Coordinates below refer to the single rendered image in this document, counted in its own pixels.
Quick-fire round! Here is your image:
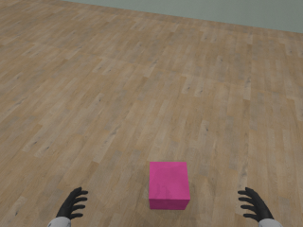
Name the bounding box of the carton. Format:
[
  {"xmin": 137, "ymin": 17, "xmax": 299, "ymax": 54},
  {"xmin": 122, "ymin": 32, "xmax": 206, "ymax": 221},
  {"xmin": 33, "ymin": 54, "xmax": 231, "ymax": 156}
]
[{"xmin": 149, "ymin": 162, "xmax": 190, "ymax": 210}]

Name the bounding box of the left robot forearm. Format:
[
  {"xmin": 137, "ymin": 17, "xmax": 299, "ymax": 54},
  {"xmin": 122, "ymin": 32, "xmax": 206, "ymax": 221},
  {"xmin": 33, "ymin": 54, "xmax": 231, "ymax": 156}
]
[{"xmin": 47, "ymin": 217, "xmax": 71, "ymax": 227}]

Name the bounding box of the robot left hand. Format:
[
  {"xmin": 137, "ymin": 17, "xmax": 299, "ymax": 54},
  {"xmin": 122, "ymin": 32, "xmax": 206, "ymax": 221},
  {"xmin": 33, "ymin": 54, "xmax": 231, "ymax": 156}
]
[{"xmin": 56, "ymin": 187, "xmax": 88, "ymax": 220}]

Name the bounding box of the robot right hand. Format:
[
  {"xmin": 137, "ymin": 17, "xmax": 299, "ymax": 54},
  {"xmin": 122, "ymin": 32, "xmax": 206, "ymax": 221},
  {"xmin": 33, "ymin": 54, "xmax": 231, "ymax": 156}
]
[{"xmin": 238, "ymin": 187, "xmax": 274, "ymax": 222}]

